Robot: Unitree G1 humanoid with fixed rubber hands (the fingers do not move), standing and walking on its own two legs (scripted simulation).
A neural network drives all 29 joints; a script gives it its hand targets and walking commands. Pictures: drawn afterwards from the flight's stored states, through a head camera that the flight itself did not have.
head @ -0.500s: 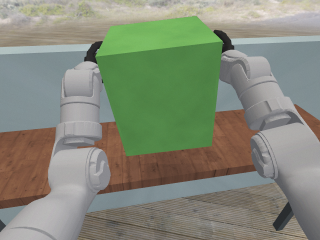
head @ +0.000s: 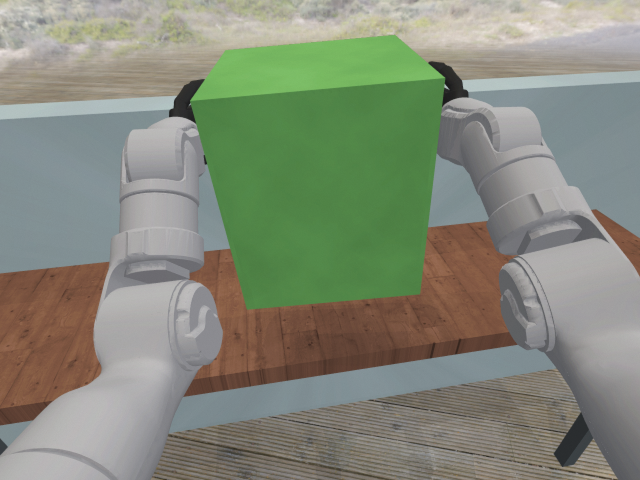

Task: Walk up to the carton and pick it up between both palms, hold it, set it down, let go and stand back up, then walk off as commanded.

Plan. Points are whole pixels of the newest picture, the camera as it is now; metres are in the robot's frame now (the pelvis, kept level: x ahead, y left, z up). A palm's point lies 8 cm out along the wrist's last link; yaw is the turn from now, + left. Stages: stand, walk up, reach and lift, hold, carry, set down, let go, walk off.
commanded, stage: hold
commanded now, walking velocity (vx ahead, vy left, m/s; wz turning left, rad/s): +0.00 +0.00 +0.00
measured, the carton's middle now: (321, 170) +0.37 +0.01 +0.27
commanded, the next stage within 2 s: none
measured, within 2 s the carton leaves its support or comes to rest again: neither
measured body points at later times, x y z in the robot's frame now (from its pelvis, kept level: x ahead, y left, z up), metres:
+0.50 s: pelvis +0.00 +0.00 +0.00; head -0.09 +0.02 +0.44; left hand +0.39 +0.17 +0.31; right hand +0.39 -0.14 +0.33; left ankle +0.05 +0.13 -0.75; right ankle -0.01 -0.12 -0.75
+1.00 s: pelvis +0.01 +0.00 +0.00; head -0.09 +0.02 +0.44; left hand +0.40 +0.17 +0.31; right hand +0.39 -0.14 +0.32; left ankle +0.05 +0.13 -0.75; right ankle -0.01 -0.12 -0.75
